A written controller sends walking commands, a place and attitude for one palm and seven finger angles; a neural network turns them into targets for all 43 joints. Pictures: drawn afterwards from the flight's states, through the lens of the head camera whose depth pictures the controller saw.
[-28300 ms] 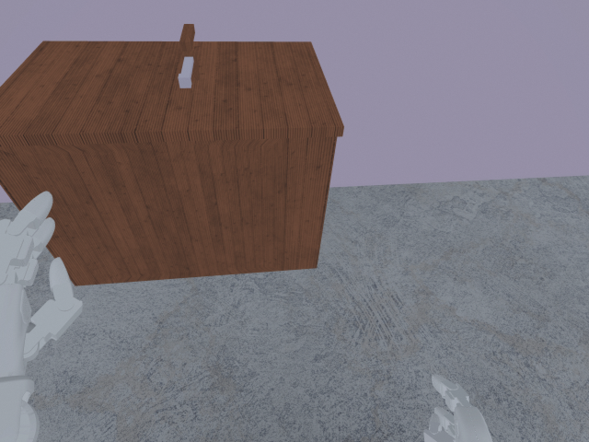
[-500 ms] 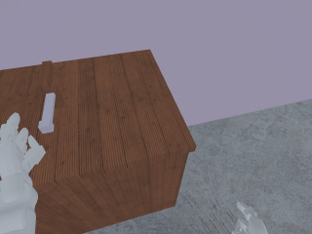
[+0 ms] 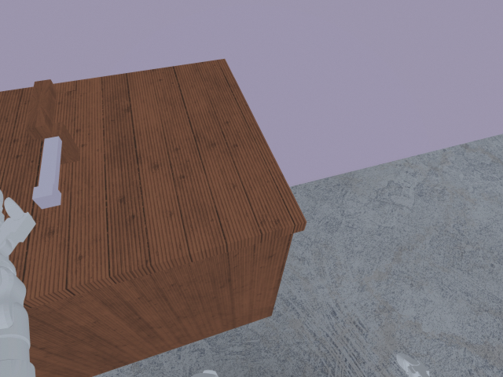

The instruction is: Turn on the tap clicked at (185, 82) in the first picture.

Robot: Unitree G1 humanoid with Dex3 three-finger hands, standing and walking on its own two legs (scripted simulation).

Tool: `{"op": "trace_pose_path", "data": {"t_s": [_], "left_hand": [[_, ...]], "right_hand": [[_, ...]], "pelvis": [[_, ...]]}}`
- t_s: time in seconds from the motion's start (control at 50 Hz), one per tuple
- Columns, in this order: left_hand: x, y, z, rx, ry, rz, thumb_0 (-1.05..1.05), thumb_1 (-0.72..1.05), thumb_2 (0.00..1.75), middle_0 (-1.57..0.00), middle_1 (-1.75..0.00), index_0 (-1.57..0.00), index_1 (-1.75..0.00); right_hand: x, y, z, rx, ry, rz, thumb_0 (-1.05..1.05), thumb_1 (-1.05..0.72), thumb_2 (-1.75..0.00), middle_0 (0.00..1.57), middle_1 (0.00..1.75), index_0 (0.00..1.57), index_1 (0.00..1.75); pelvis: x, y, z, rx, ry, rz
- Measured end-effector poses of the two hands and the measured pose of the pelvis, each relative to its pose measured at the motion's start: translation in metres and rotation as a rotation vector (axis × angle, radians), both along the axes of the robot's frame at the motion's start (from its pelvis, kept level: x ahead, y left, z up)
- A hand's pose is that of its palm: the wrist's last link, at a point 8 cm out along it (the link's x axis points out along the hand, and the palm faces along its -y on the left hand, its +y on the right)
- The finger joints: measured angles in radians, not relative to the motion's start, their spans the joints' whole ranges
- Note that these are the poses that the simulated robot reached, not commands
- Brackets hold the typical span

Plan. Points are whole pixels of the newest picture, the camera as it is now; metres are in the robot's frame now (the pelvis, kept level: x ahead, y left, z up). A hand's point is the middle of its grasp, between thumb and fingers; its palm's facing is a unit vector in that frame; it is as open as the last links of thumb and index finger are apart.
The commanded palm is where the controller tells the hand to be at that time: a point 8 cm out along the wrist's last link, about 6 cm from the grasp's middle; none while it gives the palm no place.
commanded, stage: reach beside the lever's end, fingers flat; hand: left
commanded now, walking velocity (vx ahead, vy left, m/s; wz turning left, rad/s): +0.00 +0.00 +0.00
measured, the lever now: (47, 196) +0.37 +0.35 +0.07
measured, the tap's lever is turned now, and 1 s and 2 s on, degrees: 0 3 12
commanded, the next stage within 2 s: push the lever round in 0.82 s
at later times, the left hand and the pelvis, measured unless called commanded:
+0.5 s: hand (31, 220) +0.33 +0.36 +0.06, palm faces +0.56 -0.82 -0.12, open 7.8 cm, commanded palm +0.29 +0.39 +0.06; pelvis +0.01 +0.02 +0.00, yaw -1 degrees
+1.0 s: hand (37, 210) +0.34 +0.36 +0.06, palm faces +0.58 -0.80 -0.13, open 7.8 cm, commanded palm +0.30 +0.39 +0.06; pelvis +0.01 +0.01 -0.01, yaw -1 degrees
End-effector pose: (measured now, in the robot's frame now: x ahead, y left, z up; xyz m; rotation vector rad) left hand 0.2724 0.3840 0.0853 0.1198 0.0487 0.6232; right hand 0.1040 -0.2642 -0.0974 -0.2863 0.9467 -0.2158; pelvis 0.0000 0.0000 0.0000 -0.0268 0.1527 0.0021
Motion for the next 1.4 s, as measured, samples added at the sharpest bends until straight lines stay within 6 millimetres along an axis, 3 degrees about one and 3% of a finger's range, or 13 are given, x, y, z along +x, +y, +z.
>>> {"op": "trace_pose_path", "data": {"t_s": [0.16,0.34,0.56,0.72,0.86,1.02,1.16,1.4], "left_hand": [[0.015,0.014,-0.016,-0.022,0.017,0.0,0.01,0.9,0.9,-0.15,-0.16,-0.15,-0.16],[0.028,0.009,-0.009,0.004,-0.017,-0.056,0.01,0.9,0.9,-0.15,-0.15,-0.15,-0.15],[0.002,0.009,-0.02,-0.002,-0.005,-0.005,0.01,0.9,0.9,-0.15,-0.15,-0.15,-0.15],[0.017,0.0,-0.016,0.0,-0.034,-0.029,0.01,0.9,0.9,-0.15,-0.15,-0.15,-0.15],[0.028,0.0,-0.015,-0.017,0.019,-0.026,0.01,0.9,0.9,-0.15,-0.15,-0.15,-0.15],[0.023,0.006,-0.014,0.006,0.008,-0.001,0.01,0.9,0.9,-0.15,-0.15,-0.15,-0.15],[0.024,-0.005,-0.019,-0.014,0.003,-0.032,0.01,0.9,0.9,-0.15,-0.15,-0.15,-0.15],[0.019,-0.017,-0.011,0.006,-0.027,-0.025,0.02,0.9,0.9,-0.15,-0.15,-0.15,-0.15]], "right_hand": [[-0.015,-0.001,-0.006,-0.019,0.065,-0.014,0.01,-0.91,-0.9,0.2,0.3,0.21,0.3],[-0.022,0.008,-0.006,-0.003,0.081,-0.047,0.01,-0.91,-0.9,0.2,0.3,0.21,0.3],[-0.003,0.024,-0.003,0.016,0.04,-0.01,0.01,-0.91,-0.9,0.2,0.3,0.21,0.3],[0.016,0.028,-0.005,0.007,0.012,0.028,0.01,-0.91,-0.9,0.2,0.3,0.21,0.3],[0.017,0.024,-0.003,0.02,-0.001,0.016,0.01,-0.91,-0.9,0.2,0.3,0.21,0.3],[-0.002,0.007,-0.006,0.011,0.061,-0.011,0.01,-0.91,-0.9,0.2,0.3,0.21,0.3],[-0.014,-0.003,-0.01,-0.003,0.104,-0.036,0.01,-0.91,-0.9,0.2,0.3,0.21,0.3],[-0.006,0.001,-0.006,0.027,0.047,-0.044,0.01,-0.91,-0.9,0.2,0.3,0.21,0.29]], "pelvis": [[-0.002,0.003,-0.006,-0.008,0.035,-0.001],[0.005,0.012,-0.005,-0.014,0.044,-0.016],[0.007,0.019,-0.004,-0.015,0.027,-0.008],[0.002,0.016,-0.007,-0.016,0.029,0.009],[0.005,0.011,-0.005,-0.01,0.037,-0.001],[0.009,0.005,-0.005,-0.009,0.046,-0.009],[0.009,0.002,-0.006,-0.009,0.042,-0.004],[0.008,0.0,-0.004,-0.004,0.028,-0.014]]}}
